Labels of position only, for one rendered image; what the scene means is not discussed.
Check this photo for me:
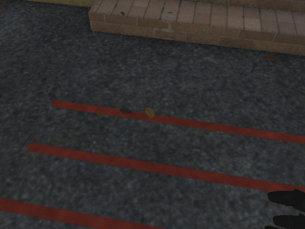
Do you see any robot right hand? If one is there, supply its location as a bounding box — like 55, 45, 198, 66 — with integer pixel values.
264, 189, 305, 229

